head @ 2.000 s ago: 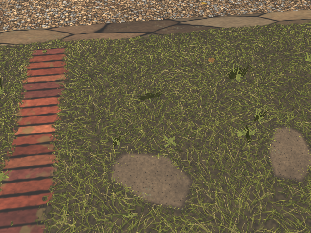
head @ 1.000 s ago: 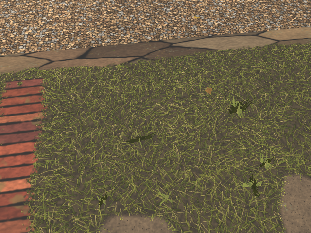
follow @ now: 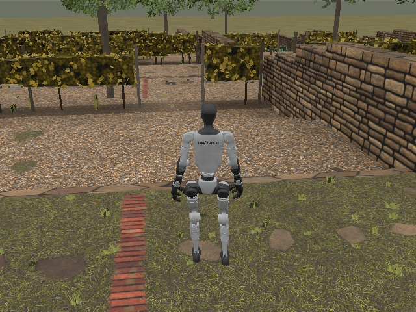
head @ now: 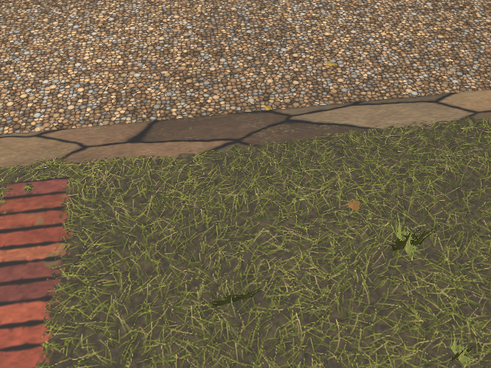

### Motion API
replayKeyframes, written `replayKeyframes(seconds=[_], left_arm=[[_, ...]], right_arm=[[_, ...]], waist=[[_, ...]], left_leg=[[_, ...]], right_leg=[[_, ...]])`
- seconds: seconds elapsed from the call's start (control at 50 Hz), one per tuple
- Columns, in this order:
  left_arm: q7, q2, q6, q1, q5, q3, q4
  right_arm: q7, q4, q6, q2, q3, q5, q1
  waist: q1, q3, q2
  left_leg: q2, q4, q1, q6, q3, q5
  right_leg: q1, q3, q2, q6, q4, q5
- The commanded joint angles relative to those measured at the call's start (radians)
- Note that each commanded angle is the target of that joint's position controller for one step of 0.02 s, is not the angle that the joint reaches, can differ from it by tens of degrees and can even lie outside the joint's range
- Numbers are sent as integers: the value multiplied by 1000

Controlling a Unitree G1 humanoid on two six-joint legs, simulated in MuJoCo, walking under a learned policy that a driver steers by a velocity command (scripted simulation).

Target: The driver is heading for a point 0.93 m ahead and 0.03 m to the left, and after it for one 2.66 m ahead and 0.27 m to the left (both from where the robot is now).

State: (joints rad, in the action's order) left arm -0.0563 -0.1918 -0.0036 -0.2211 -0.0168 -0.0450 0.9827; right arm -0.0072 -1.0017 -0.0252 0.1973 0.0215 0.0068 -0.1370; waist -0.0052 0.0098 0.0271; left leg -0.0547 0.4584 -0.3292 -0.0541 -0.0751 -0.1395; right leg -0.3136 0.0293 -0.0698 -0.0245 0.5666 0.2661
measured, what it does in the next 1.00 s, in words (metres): shifts its weight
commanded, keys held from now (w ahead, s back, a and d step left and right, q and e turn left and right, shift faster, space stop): no key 0.82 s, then w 0.18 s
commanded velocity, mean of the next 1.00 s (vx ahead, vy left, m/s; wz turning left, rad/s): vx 0.04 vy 0.00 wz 0.00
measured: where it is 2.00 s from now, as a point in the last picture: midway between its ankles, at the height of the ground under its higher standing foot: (277, 336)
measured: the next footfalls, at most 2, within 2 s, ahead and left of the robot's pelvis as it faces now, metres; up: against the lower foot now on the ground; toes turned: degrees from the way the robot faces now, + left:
left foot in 1.58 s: +0.49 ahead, +0.09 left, +0.00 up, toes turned +3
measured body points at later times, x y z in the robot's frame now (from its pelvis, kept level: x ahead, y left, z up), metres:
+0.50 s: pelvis +0.05 -0.01 +0.00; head +0.06 -0.01 +0.45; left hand +0.06 +0.22 -0.15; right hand +0.11 -0.26 -0.15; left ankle +0.07 +0.09 -0.73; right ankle +0.03 -0.14 -0.73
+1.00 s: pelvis +0.06 -0.02 +0.00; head +0.07 -0.02 +0.45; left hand +0.06 +0.22 -0.15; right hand +0.08 -0.27 -0.15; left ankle +0.07 +0.09 -0.73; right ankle +0.02 -0.13 -0.71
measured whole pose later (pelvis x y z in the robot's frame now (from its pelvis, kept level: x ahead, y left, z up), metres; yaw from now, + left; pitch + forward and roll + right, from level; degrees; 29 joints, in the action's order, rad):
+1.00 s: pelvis +0.06 -0.02 +0.00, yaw +0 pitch +0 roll +0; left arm -0.04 -0.16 0.04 -0.32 0.02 -0.05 1.10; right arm -0.03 -1.11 -0.03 0.20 0.06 -0.02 -0.26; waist 0.01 0.00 -0.01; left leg 0.00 0.54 -0.25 -0.06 -0.04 -0.30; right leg -0.28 -0.04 -0.01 0.06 0.78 0.48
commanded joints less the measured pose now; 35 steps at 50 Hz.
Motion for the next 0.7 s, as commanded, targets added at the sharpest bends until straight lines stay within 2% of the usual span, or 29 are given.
replayKeyframes(seconds=[0.02, 0.04, 0.06, 0.12, 0.22, 0.3, 0.48, 0.7], left_arm=[[-2, -172, -9, -111, 7, -37, 10], [0, -135, 2, -93, 10, -34, 13], [1, -101, 13, -81, 3, -27, 20], [5, -75, 37, -62, 9, -25, 27], [8, -81, 43, -86, 14, -26, 46], [9, -78, 38, -100, 16, -23, 59], [8, -61, 25, -108, 16, -16, 81], [3, -51, 19, -107, 15, -12, 101]], right_arm=[[-13, 40, 1, 108, 24, -10, -5], [-22, 30, 4, 118, 24, -1, 0], [-27, 28, 6, 117, 26, -2, -8], [-30, 3, 9, 94, 23, 4, -39], [-22, -19, 3, 88, 22, -4, -39], [-22, -36, 7, 87, 21, -8, -50], [-27, -61, 20, 92, 21, -12, -59], [-30, -77, 23, 86, 23, -12, -47]], waist=[[16, 75, 51], [2, 92, 75], [11, 84, 87], [19, 47, 58], [6, -2, 7], [3, -17, -18], [6, 4, -26], [7, 25, -22]], left_leg=[[95, -191, -88, 2, 115, -350], [82, -136, 0, 14, 96, -286], [82, -110, 41, 10, 91, -241], [81, -75, 73, -5, 80, -160], [84, -44, 103, -7, 74, -22], [87, -22, 128, -9, 73, 59], [92, -11, 147, -8, 80, 109], [94, -28, 145, -7, 87, 67]], right_leg=[[34, 19, -23, 76, -152, 139], [-52, 21, -7, 72, -198, 219], [-71, 23, -9, 59, -221, 218], [-22, 17, -2, 38, -203, 97], [49, 2, 9, 42, -156, -72], [71, -9, 16, 41, -137, -137], [76, -24, 29, 35, -134, -164], [77, -33, 35, 27, -151, -116]])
